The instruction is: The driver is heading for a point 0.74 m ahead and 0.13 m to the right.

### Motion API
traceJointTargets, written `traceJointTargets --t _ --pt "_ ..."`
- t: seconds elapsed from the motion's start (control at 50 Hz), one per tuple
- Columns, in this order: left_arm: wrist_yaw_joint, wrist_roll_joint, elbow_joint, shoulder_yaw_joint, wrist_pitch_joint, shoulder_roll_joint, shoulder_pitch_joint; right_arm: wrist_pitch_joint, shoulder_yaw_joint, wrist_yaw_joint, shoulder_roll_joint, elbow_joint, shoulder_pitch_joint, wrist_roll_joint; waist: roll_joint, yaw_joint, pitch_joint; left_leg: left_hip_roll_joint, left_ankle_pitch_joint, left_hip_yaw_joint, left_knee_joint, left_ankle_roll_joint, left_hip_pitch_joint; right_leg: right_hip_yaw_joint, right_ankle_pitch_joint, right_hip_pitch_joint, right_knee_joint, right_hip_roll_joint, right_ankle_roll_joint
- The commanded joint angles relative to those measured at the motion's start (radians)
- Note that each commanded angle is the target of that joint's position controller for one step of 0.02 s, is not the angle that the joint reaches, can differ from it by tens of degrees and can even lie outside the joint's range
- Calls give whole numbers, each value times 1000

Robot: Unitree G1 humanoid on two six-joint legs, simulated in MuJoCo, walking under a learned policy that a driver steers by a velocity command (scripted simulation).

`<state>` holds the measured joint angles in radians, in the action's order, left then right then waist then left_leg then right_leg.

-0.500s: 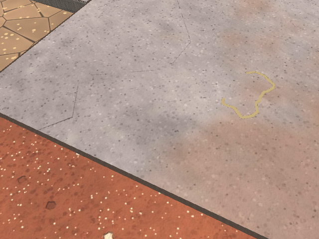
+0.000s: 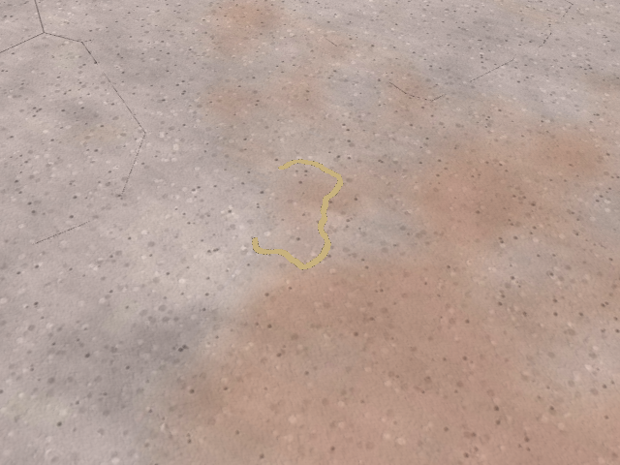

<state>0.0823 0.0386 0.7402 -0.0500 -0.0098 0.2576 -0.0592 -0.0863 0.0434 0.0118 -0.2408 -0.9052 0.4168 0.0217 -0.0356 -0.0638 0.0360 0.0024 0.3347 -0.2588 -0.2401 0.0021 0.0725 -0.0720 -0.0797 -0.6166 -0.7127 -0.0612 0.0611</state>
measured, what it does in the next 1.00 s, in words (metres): walks ahead, turning right: right foot, then left foot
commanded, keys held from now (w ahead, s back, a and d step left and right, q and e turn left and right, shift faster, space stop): w+e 0.36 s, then w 0.56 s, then no key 0.08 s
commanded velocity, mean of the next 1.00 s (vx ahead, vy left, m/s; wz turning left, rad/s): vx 0.49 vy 0.00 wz -0.34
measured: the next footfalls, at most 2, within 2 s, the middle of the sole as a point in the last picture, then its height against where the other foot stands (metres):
right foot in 0.08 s outside the picture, level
left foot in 0.62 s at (303, 429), level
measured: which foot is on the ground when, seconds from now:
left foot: down 0.00-0.10, up 0.12-0.60, down 0.62-1.00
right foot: up 0.00-0.06, down 0.08-0.64, up 0.66-1.00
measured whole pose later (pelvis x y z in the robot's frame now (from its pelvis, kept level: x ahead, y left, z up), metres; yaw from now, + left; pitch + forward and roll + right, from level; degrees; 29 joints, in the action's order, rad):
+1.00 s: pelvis +0.54 -0.09 +0.01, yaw -19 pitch +1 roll +1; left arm 0.03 0.03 0.79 -0.02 0.03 0.25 -0.12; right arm -0.08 0.03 -0.02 -0.22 -0.93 0.42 0.01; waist -0.05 -0.05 0.04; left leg -0.08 0.21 -0.05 -0.21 0.07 -0.01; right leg -0.01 -0.08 -0.61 -0.73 -0.08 0.01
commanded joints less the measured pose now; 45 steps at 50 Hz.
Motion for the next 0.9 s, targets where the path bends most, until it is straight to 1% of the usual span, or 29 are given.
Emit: traceJointTargets --t 0.02,0.04,0.06,0.08,0.1,0.12,0.14,0.16,0.18,0.2,0.22,0.24,0.3,0.38,0.48,0.52,0.56,0.58,0.6,0.62,0.64,0.66,0.68,0.7,0.72,0.76,0.82,0.86,0.9 --pt "-2 5 -86 -6 12 52 66 1 37 9 -170 37 -4 0 126 32 38 273 -811 40 -48 101 -2 -70 -87 69 73 56 56" --pt "-9 7 -78 -12 13 63 25 9 41 11 -189 32 -1 0 139 53 5 274 -973 23 -143 96 18 -90 -146 132 82 94 79" --pt "-18 7 -56 -23 19 80 -63 20 45 12 -206 30 0 1 138 93 -51 272 -1064 13 -294 94 20 -96 -187 232 105 135 106" --pt "-30 14 -7 -40 29 104 -220 29 45 12 -211 36 -10 -3 104 164 -141 255 -975 -6 -518 74 -63 -78 -152 440 182 165 138" --pt "-49 22 31 -70 32 192 -366 28 34 9 -173 67 -1 3 -1 214 -248 223 -601 -6 -820 42 -287 156 -273 697 223 1 186" --pt "-57 -5 3 -96 23 309 -303 20 20 -10 -85 147 2 -6 -247 135 -324 -4 199 82 -1180 -24 -722 741 -277 953 358 -269 332" --pt "-63 -25 -9 -96 9 295 -335 8 31 -14 -166 173 -121 4 -62 199 -308 15 150 273 -1223 -18 -832 773 -169 934 433 -277 336" --pt "-73 -27 8 -84 10 249 -291 -3 23 -18 -142 185 -163 -10 -15 166 -180 66 55 288 -1183 -7 -859 615 -63 828 424 -259 321" --pt "-77 -31 17 -67 17 188 -254 -11 18 -14 -130 169 -139 -11 47 112 -82 104 1 285 -1067 -5 -795 512 77 668 435 -210 277" --pt "-81 -34 16 -57 26 161 -218 0 18 -13 -126 168 -138 4 53 74 -49 126 -1 296 -993 -11 -730 439 153 572 444 -152 247" --pt "-81 -35 8 -50 33 140 -187 19 16 -14 -123 157 -104 21 44 44 -51 129 -4 296 -957 -21 -666 389 199 512 459 -118 235" --pt "-78 -37 7 -46 44 135 -188 37 17 -17 -120 155 -92 29 37 34 -61 126 -1 291 -930 -30 -635 370 238 481 467 -102 236" --pt "-71 -38 21 -53 62 164 -233 61 12 -25 -97 178 -144 29 26 37 -42 116 -70 268 -821 -53 -659 341 204 434 502 -62 232" --pt "-72 -39 39 -54 63 163 -313 62 7 -29 -93 229 -308 24 -6 94 3 105 -238 266 -619 -65 -745 353 142 482 520 -40 194" --pt "-82 -32 75 -43 71 151 -412 46 -6 -43 -80 266 -442 15 -17 157 7 68 -341 245 -432 -34 -733 341 282 605 477 -59 159" --pt "-89 -25 84 -41 72 159 -428 39 -7 -45 -87 280 -472 11 -23 163 15 49 -317 240 -380 -10 -707 354 334 646 455 -83 152" --pt "-95 -21 85 -42 74 175 -405 32 -1 -44 -103 275 -434 10 -36 131 19 28 -255 240 -321 24 -616 357 405 654 423 -102 129" --pt "-97 -21 85 -42 76 185 -383 29 6 -38 -118 257 -374 9 -44 100 3 1 -210 231 -295 42 -520 346 514 644 375 -98 112" --pt "-96 -19 89 -42 78 192 -372 23 16 -28 -137 224 -273 8 -36 54 -45 -33 -175 214 -263 61 -390 323 635 640 263 -76 97" --pt "-91 -21 91 -37 81 183 -363 13 28 -16 -161 184 -132 13 2 -16 -125 -8 -203 235 -213 91 -194 275 610 580 79 -27 77" --pt "-88 -25 60 -18 87 121 -368 7 43 1 -232 170 36 34 100 -73 -264 219 -68 486 -198 147 42 230 309 422 -208 30 56" --pt "-84 -53 58 -11 84 63 -503 17 68 -4 -319 147 49 36 342 0 -326 432 -23 959 -73 281 211 146 -415 114 -489 216 17" --pt "-91 -16 77 -20 76 140 -439 27 51 -16 -223 154 -22 5 153 15 -201 392 67 979 -29 263 102 214 -396 19 -554 149 32" --pt "-82 -15 66 -22 76 137 -360 27 35 -20 -159 165 -105 -4 80 33 -85 351 40 806 -20 245 -27 212 -307 17 -534 110 31" --pt "-76 -16 58 -15 76 118 -318 23 25 -23 -122 162 -144 3 52 46 -40 300 -67 693 5 221 -108 197 -259 35 -489 77 27" --pt "-63 -2 61 -9 58 100 -317 11 15 -19 -99 135 -146 -2 114 78 -21 223 -217 541 39 183 -187 168 -230 88 -419 39 8" --pt "-52 5 61 -3 43 81 -297 -12 19 -26 -115 93 -90 -15 121 87 -24 205 -361 463 72 201 -192 126 -192 70 -376 22 -18" --pt "-47 6 37 4 41 73 -211 -13 21 -26 -123 72 -62 -17 113 75 5 197 -366 426 110 209 -182 99 -129 0 -312 -8 -36" --pt "-44 2 9 12 42 63 -118 -10 19 -27 -115 51 -34 -17 109 56 27 174 -396 384 127 204 -167 71 -63 -38 -207 -24 -52"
